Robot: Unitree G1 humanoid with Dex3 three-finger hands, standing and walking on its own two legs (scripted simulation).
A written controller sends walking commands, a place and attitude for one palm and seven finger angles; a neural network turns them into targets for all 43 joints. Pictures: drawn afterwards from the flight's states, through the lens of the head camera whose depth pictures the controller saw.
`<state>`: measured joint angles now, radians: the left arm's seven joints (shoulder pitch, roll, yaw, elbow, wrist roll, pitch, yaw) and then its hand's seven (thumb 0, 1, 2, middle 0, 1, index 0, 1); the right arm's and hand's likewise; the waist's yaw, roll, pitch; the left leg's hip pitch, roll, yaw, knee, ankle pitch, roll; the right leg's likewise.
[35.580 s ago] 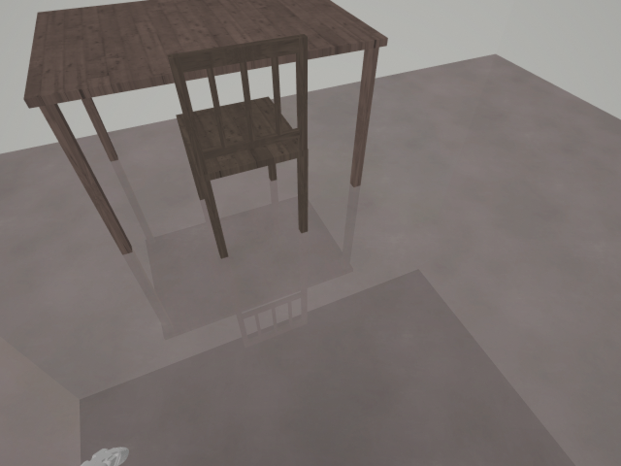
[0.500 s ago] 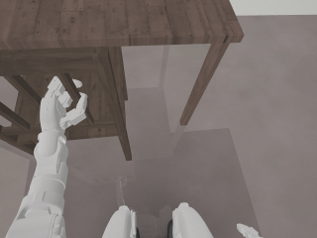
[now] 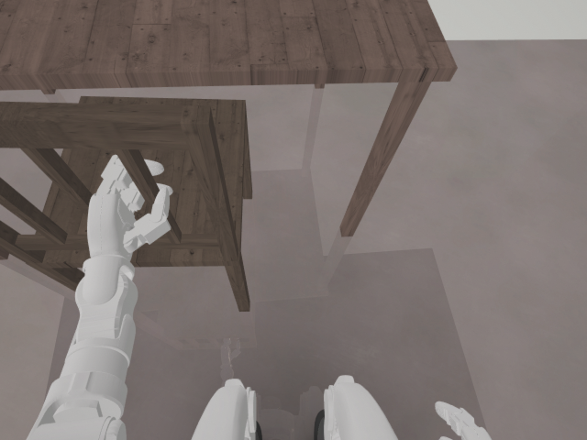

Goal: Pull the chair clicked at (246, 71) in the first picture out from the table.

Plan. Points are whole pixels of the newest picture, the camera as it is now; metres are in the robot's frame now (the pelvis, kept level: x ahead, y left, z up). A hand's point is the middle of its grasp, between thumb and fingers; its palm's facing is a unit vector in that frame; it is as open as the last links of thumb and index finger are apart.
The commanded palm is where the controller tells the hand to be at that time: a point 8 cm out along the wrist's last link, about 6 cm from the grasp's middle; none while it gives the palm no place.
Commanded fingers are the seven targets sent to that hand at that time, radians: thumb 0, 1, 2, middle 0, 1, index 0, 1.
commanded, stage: hook a spindle and tug to test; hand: left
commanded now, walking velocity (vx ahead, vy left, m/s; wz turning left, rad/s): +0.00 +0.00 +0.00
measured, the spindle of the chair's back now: (85, 200) +0.44 +0.30 -0.01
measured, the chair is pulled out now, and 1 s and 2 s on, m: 0.03 0.10 0.18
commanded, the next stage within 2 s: step backward, pulling the chair out in 0.12 s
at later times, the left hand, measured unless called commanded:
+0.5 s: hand (163, 216) +0.39 +0.17 +0.03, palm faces +0.11 -0.98 -0.19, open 5.1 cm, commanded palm +0.38 +0.22 +0.03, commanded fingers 0.00 0.90 0.90 -0.50 -1.45 -0.50 -1.45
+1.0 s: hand (167, 253) +0.34 +0.16 +0.04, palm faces +0.07 -0.97 -0.22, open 5.1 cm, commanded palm +0.32 +0.21 +0.04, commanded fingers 0.00 0.90 0.90 -0.50 -1.45 -0.50 -1.45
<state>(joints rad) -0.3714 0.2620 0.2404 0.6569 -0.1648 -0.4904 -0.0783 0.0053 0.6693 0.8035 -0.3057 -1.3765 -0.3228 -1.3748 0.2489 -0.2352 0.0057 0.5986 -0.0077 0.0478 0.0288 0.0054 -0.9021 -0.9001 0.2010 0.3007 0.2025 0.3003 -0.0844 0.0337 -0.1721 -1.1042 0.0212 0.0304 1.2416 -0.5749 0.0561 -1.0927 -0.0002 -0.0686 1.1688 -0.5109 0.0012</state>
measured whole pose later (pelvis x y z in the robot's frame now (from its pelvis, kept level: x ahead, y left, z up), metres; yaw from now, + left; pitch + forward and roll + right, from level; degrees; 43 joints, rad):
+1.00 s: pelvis -0.02 -0.01 +0.10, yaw +1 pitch +8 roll -2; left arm -0.45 0.25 0.08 0.99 -0.05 -0.21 0.10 0.05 0.72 0.81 -0.26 -1.12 -0.50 -1.45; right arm 0.24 -0.25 0.02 0.66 0.06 0.11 -0.11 0.01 -0.90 -0.90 0.20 0.30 0.20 0.30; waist -0.09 0.02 0.05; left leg -0.48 0.00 0.05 0.59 -0.25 0.04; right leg -0.47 0.01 -0.05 0.51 -0.18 0.00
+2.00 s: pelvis -0.09 -0.01 +0.09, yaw +7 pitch +5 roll -1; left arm -0.51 0.17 0.00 1.07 -0.02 -0.19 0.11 0.06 0.68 0.82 -0.29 -1.23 -0.50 -1.45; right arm 0.25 -0.31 0.02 0.77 0.04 -0.05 -0.12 0.01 -0.90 -0.90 0.20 0.30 0.20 0.30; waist -0.08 0.03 0.07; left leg -0.34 0.01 -0.07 0.61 -0.33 0.00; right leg -0.50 -0.05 -0.11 0.55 -0.13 0.00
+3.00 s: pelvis -0.12 -0.01 +0.09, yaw +3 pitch +5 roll +2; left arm -0.45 0.18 -0.01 1.08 -0.01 -0.26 0.10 0.05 0.68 0.81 -0.32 -1.25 -0.50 -1.45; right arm 0.26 -0.25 0.02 0.75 0.05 -0.02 -0.13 0.01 -0.90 -0.90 0.20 0.30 0.20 0.30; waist -0.04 0.00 0.05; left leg -0.37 -0.01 0.02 0.60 -0.31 -0.01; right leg -0.54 -0.06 -0.01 0.49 -0.03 0.01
